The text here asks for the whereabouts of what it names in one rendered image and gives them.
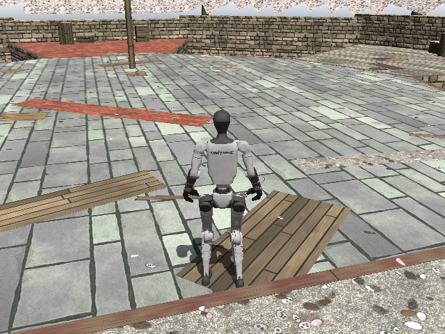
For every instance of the left robot forearm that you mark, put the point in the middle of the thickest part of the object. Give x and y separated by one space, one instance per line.
189 182

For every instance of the humanoid robot torso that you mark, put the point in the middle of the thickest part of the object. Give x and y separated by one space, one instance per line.
222 162

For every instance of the robot right upper arm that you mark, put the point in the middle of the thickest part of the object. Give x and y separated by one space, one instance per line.
244 147

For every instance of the robot left upper arm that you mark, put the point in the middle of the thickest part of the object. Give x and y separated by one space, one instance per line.
200 147

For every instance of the right robot hand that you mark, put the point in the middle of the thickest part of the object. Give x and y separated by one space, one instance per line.
258 196

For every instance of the robot head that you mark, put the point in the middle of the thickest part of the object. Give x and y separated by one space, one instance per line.
221 120

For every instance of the right robot forearm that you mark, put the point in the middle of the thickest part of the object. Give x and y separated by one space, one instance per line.
255 181

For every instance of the left robot hand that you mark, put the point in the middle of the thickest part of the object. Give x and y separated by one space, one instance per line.
192 192

